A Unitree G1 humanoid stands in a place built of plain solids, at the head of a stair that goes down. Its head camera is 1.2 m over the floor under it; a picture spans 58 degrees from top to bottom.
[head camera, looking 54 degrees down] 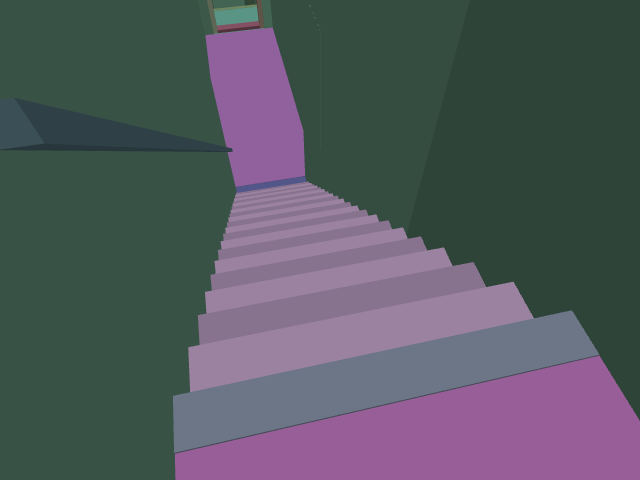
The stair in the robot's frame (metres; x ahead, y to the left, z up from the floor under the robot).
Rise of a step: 0.20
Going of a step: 0.22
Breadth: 1.20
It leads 12 degrees to the left of straight ahead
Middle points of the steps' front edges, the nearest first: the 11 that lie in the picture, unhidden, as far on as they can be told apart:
0.48 -0.19 0.00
0.70 -0.14 -0.20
0.92 -0.09 -0.40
1.13 -0.04 -0.60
1.35 0.01 -0.80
1.57 0.05 -1.00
1.79 0.10 -1.20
2.01 0.15 -1.40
2.23 0.20 -1.60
2.45 0.25 -1.80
2.66 0.29 -2.00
